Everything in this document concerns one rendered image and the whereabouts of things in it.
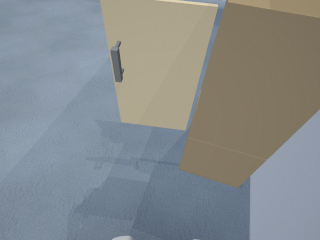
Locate cupboard door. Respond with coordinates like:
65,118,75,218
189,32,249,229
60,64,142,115
100,0,218,131

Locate handle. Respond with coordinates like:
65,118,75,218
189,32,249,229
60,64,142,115
110,41,124,83

